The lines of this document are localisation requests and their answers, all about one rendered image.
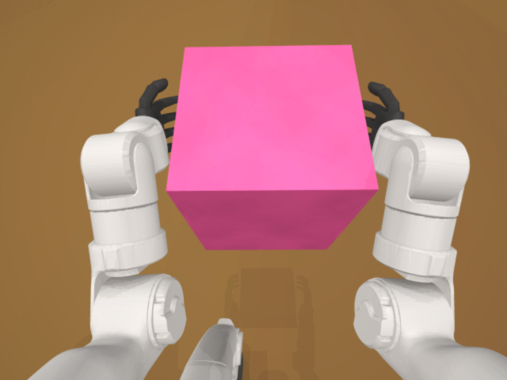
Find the robot left shin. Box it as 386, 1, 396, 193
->
218, 318, 238, 380

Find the carton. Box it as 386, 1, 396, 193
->
166, 45, 379, 250

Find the robot right forearm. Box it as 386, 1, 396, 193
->
372, 120, 470, 331

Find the right robot upper arm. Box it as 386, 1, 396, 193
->
353, 278, 507, 380

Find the left robot hand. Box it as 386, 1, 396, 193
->
135, 78, 178, 153

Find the right robot hand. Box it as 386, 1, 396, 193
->
362, 82, 404, 149

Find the robot left forearm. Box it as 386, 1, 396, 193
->
80, 116, 170, 336

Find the left robot upper arm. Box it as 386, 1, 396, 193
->
28, 274, 186, 380

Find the robot left thigh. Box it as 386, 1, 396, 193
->
180, 324, 243, 380

